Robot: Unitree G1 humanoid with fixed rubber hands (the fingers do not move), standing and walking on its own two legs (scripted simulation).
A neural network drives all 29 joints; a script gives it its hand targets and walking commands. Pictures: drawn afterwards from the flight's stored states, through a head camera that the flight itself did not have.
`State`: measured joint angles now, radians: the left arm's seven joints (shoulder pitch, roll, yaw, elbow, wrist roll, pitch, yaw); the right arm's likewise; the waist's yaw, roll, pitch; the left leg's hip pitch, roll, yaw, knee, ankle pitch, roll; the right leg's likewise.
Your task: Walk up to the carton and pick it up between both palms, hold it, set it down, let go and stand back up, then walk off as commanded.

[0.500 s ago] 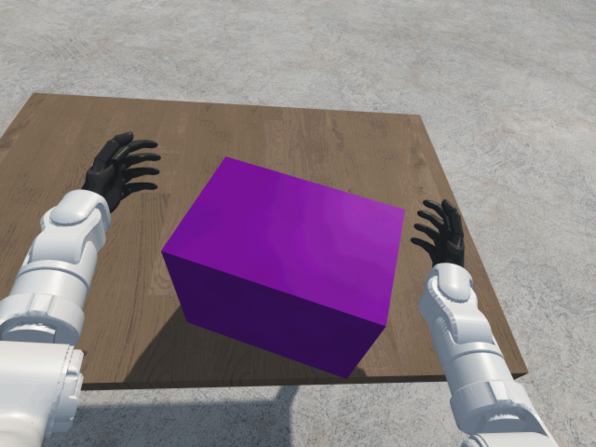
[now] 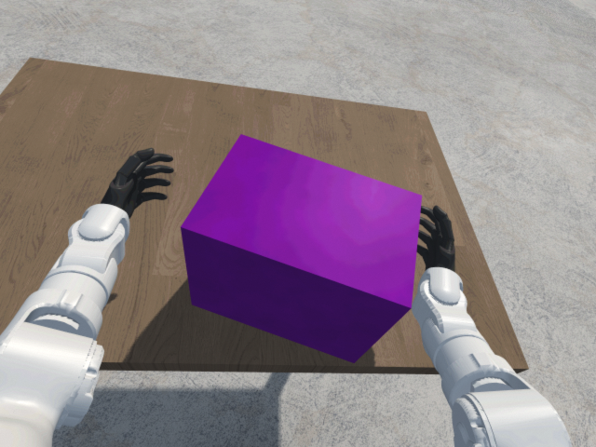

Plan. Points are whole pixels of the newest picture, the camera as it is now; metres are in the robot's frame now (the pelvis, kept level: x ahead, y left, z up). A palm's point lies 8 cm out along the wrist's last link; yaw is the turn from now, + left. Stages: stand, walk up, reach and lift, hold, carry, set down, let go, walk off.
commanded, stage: reach and lift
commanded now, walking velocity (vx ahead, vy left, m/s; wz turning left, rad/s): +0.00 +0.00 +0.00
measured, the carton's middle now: (299, 253) +0.42 -0.02 -0.01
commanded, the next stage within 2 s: none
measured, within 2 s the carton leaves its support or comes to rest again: leaves its support in 1.92 s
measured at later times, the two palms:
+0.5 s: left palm (164, 203) +0.45 +0.18 +0.05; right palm (437, 268) +0.37 -0.21 +0.04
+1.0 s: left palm (177, 204) +0.45 +0.17 +0.04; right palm (430, 267) +0.37 -0.20 +0.04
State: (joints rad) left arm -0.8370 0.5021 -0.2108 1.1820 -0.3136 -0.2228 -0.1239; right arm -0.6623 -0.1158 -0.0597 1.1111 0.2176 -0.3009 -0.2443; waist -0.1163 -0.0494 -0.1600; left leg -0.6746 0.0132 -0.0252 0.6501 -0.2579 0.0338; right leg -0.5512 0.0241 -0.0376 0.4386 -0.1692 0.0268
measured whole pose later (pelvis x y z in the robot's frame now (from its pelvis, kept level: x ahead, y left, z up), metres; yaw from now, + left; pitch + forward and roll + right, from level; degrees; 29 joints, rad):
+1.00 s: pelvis +0.00 +0.00 +0.00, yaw -1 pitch +18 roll -5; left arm -0.90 0.35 -0.19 1.27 -0.20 -0.26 -0.10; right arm -0.70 -0.08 -0.04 1.18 0.23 -0.36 -0.29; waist -0.12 -0.02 -0.17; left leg -0.73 0.02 -0.02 0.69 -0.27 0.03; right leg -0.61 0.03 -0.03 0.49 -0.19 0.04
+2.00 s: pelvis +0.00 -0.01 +0.00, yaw +0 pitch +14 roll -4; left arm -0.90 0.34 -0.13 1.27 -0.16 -0.21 -0.09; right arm -0.66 -0.06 -0.05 1.10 0.23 -0.32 -0.29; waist -0.12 -0.02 -0.17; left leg -0.64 0.02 -0.02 0.66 -0.27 0.03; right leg -0.54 0.03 -0.03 0.49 -0.20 0.03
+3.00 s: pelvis +0.00 -0.04 +0.02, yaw +1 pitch -5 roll +0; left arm -0.63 0.24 0.19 0.85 0.03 0.11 -0.15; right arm -0.50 -0.07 -0.03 0.64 0.23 0.14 -0.29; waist -0.12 -0.03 -0.05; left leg -0.09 -0.01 0.00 0.34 -0.17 0.01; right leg -0.08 0.00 -0.01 0.37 -0.20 0.00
